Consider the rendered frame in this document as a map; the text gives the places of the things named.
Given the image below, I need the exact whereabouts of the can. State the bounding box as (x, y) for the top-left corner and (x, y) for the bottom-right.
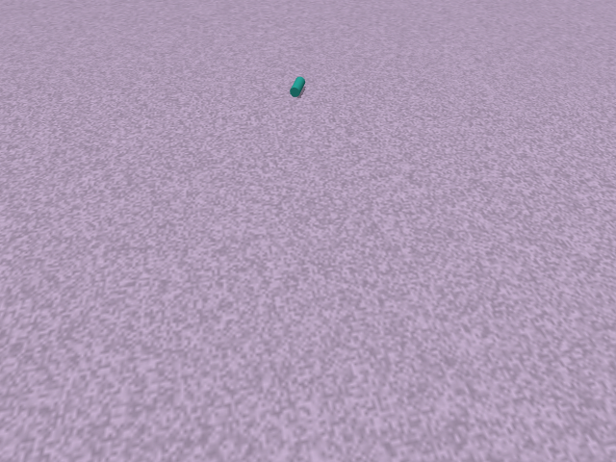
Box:
(290, 77), (305, 97)

